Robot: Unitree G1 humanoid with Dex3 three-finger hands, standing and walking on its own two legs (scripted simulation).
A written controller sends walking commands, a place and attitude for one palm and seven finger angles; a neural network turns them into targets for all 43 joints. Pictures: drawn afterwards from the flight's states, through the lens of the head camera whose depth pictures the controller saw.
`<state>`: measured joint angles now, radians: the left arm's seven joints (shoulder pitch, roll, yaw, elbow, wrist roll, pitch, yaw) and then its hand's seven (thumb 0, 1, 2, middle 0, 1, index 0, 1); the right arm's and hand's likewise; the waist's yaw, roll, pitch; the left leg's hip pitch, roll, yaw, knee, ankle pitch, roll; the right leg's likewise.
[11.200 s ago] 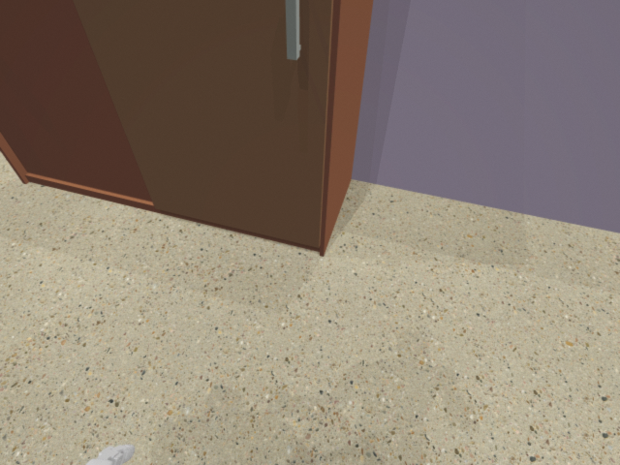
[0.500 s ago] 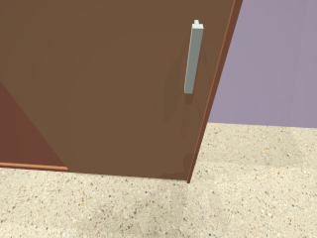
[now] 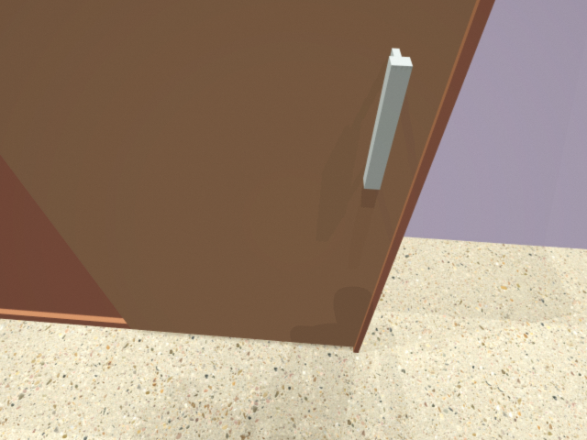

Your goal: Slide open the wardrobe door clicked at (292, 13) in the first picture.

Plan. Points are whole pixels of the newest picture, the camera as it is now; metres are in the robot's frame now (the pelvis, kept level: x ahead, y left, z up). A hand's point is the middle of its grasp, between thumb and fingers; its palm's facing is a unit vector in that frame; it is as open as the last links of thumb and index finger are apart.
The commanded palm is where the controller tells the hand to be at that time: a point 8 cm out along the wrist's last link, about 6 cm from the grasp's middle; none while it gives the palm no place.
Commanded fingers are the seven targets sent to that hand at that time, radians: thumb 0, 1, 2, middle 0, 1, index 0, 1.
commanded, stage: shuffle to correct the standing spot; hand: right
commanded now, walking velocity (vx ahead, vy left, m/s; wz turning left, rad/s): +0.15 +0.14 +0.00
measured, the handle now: (382, 123) +0.52 -0.10 +0.18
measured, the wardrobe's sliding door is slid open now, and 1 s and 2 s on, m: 0.00 0.00 0.00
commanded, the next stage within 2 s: come to a stop and stand still in 0.42 s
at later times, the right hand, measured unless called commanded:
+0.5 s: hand out of the picture +0.10 -0.15 -0.18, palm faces +0.05 +0.99 -0.13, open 7.3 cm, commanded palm none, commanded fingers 0.00 -0.90 -0.90 0.20 0.30 0.20 0.30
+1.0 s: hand out of the picture +0.16 -0.09 -0.16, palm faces +0.09 +0.96 -0.25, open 7.3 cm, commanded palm none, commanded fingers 0.00 -0.90 -0.90 0.20 0.30 0.20 0.30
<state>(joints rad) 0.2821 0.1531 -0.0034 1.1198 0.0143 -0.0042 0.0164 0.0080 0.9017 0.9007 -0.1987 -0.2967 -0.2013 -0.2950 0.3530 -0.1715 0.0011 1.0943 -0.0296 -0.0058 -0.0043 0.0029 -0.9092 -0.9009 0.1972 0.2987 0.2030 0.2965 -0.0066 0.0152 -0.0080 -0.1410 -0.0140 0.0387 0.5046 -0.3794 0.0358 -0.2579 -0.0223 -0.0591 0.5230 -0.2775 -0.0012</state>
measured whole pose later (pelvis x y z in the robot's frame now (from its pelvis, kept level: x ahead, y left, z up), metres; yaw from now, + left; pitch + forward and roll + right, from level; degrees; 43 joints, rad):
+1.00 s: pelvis +0.09 +0.10 +0.00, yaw -2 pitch +0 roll -2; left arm 0.21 0.19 0.06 1.00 0.02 0.06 0.00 0.01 0.91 0.90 -0.19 -0.30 -0.20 -0.29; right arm 0.18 -0.17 -0.05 0.96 -0.04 0.00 -0.04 0.00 -0.91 -0.90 0.20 0.30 0.21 0.30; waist -0.02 0.01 0.06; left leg -0.34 0.12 0.11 0.52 -0.19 -0.01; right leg -0.43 -0.01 -0.06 0.97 -0.41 0.06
